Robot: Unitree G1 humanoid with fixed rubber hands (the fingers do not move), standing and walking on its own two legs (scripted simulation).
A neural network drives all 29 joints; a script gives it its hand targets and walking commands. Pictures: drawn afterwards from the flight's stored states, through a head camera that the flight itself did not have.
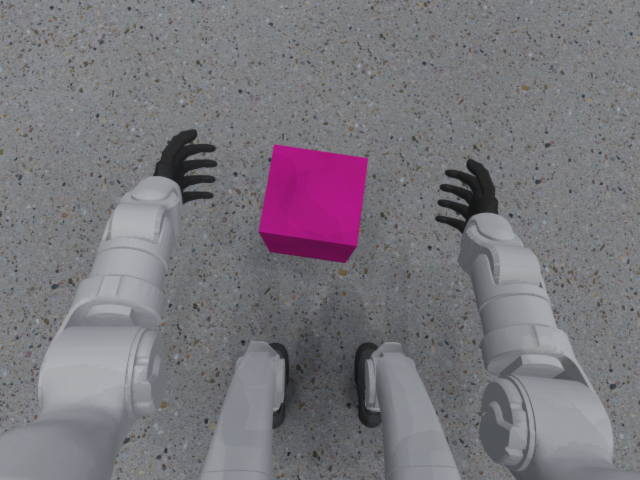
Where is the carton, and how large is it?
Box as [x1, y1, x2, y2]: [259, 144, 367, 262]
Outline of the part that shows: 274,144 259,227 259,232 269,251 345,262 357,243 367,158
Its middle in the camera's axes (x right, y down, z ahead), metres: -0.01 -0.09 +0.95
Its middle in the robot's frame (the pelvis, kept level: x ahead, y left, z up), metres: +0.56 +0.01 -0.54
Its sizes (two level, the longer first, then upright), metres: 0.210 0.200 0.250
